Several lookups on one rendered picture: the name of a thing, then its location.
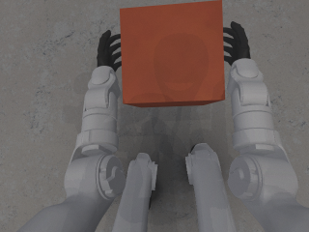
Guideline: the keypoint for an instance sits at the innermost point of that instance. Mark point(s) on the right robot forearm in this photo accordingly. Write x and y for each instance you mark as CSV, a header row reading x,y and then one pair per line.
x,y
254,132

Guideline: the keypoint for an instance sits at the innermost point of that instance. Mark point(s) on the robot right hand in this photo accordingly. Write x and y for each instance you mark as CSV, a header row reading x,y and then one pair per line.
x,y
240,48

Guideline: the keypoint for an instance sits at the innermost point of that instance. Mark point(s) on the left robot shin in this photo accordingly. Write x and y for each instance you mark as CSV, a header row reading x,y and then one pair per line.
x,y
139,156

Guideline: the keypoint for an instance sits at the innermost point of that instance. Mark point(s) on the robot left hand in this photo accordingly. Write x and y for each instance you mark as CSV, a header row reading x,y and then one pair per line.
x,y
105,57

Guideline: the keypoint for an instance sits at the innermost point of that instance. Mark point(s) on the robot right upper arm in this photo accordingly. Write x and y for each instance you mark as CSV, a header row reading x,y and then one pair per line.
x,y
268,187

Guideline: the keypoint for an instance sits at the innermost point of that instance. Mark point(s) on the robot shin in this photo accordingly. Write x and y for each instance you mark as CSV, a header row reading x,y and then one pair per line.
x,y
205,146
139,156

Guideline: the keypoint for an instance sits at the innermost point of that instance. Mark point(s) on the robot left upper arm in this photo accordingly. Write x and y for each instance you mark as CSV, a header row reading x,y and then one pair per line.
x,y
91,185

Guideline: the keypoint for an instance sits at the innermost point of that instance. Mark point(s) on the carton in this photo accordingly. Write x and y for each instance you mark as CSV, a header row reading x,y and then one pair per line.
x,y
173,55

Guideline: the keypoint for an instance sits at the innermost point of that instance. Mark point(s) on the left robot forearm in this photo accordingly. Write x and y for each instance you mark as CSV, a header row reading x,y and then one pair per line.
x,y
100,116

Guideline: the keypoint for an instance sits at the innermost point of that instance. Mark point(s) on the right robot shin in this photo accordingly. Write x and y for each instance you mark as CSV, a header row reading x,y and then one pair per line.
x,y
205,146

